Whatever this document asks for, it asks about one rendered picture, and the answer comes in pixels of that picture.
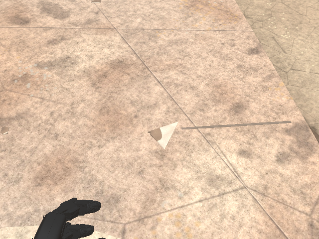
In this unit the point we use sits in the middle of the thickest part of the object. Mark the left robot hand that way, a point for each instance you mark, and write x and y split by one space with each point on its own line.
55 226

